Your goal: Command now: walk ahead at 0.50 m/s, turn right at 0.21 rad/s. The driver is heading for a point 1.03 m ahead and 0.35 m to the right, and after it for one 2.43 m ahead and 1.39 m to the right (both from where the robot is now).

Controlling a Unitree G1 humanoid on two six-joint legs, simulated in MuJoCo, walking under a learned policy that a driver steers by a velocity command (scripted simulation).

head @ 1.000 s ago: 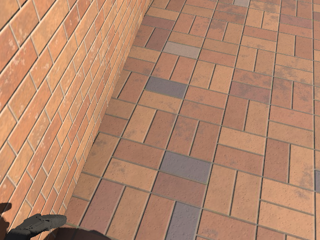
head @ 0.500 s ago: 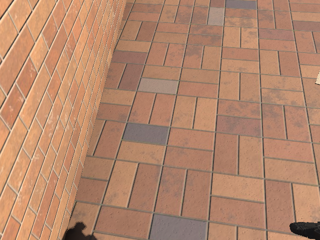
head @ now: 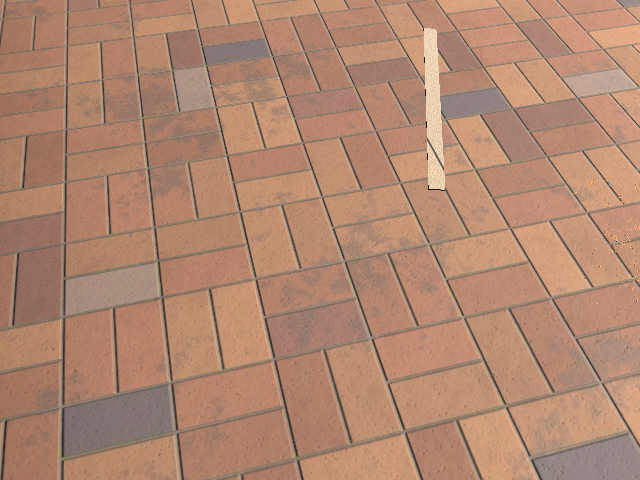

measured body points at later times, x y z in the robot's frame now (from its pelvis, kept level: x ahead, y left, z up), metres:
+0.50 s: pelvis +0.29 -0.07 +0.01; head +0.31 -0.09 +0.46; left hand +0.30 +0.21 -0.11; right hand +0.48 -0.33 -0.09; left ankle +0.52 +0.09 -0.68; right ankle +0.22 -0.14 -0.74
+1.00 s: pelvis +0.59 -0.07 +0.00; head +0.61 -0.09 +0.45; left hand +0.84 +0.12 -0.09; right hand +0.50 -0.35 -0.13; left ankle +0.58 +0.05 -0.74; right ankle +0.67 -0.28 -0.68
